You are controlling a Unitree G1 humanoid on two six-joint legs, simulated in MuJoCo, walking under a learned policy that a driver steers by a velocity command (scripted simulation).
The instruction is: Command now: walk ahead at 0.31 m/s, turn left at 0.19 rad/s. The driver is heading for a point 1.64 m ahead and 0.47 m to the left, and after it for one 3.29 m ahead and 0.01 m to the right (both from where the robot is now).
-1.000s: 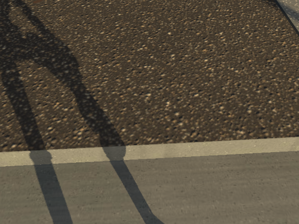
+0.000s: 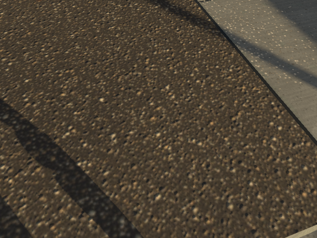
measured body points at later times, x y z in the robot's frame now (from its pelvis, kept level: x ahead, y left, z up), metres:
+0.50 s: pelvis +0.10 +0.00 +0.00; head +0.15 +0.01 +0.44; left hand +0.10 +0.29 -0.12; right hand +0.35 -0.18 -0.10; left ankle +0.07 +0.14 -0.56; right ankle +0.16 -0.14 -0.75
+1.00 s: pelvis +0.10 +0.08 -0.02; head +0.11 +0.08 +0.43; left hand +0.10 +0.35 -0.14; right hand +0.35 -0.05 -0.12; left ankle +0.05 +0.17 -0.75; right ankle +0.14 -0.04 -0.75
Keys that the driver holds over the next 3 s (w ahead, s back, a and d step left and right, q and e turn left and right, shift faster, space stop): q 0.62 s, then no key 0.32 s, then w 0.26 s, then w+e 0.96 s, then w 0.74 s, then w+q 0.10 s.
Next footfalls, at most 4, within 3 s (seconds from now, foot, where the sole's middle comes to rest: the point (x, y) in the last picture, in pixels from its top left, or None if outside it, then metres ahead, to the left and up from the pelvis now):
0.14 right None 0.20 -0.14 -0.79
0.64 left None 0.09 0.19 -0.79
0.98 right None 0.17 -0.02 -0.78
1.48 left None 0.26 0.46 -0.66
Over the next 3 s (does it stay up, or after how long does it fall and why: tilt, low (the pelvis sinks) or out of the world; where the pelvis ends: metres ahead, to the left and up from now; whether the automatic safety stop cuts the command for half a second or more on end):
stays up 0.96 0.40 0.13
